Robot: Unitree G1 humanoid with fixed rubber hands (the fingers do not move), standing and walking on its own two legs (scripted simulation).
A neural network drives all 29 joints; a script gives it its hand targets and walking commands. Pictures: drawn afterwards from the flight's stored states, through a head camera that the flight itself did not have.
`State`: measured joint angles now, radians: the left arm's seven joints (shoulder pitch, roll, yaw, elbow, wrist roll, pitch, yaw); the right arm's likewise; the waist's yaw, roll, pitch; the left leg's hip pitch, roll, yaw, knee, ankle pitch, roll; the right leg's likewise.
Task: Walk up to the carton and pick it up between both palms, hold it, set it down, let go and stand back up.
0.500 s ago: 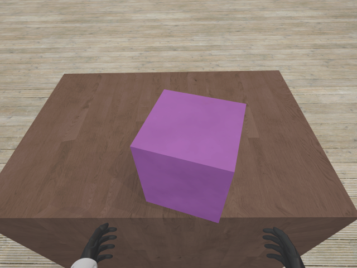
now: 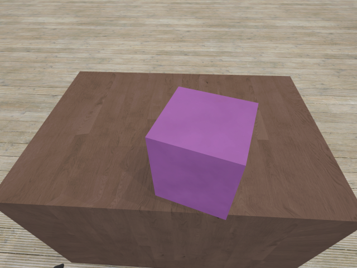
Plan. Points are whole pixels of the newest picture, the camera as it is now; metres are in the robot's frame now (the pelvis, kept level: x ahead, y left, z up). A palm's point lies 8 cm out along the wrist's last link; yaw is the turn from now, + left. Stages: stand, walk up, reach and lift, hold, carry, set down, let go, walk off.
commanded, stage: stand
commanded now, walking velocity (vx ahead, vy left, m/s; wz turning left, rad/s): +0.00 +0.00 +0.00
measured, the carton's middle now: (202, 153) +0.41 -0.03 +0.02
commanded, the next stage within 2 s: none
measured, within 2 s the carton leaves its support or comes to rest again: neither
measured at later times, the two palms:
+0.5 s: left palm out of the picture +0.05 +0.31 -0.10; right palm out of the picture +0.06 -0.30 -0.10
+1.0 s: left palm out of the picture +0.04 +0.30 -0.10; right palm out of the picture +0.04 -0.31 -0.11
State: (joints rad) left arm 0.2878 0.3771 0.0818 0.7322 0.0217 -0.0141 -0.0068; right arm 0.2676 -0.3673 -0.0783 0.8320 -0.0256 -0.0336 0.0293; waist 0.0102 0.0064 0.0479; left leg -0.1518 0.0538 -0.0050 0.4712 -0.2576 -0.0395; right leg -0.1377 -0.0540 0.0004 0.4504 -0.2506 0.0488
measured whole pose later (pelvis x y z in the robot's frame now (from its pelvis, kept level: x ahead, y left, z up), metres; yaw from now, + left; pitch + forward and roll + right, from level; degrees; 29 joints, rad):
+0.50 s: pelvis -0.02 +0.00 +0.00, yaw +1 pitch -5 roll +0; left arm 0.26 0.38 0.01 0.86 0.01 -0.02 0.00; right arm 0.20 -0.37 -0.02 0.94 -0.01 -0.02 0.02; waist 0.00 0.01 0.06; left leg -0.15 0.04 -0.01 0.43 -0.21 -0.04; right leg -0.13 -0.06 -0.01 0.42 -0.21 0.05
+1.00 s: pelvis -0.02 -0.01 +0.00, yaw +0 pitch -4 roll +0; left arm 0.23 0.37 0.02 0.93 0.00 -0.02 0.00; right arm 0.19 -0.39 0.00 1.02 -0.01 -0.02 0.01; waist 0.00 0.01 0.07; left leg -0.14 0.06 -0.01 0.39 -0.18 -0.05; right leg -0.13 -0.05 0.00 0.39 -0.19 0.04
